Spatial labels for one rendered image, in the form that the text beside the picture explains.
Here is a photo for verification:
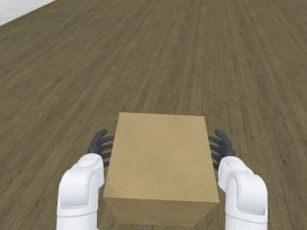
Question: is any robot left hand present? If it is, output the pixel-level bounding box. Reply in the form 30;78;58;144
87;128;115;168

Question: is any robot left forearm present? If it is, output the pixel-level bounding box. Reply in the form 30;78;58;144
56;153;105;230

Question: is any carton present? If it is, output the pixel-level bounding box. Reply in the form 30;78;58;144
103;112;220;227

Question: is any robot right forearm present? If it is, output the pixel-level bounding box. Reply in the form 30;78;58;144
218;156;268;230

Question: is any robot right hand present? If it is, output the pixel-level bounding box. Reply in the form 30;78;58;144
207;129;235;171

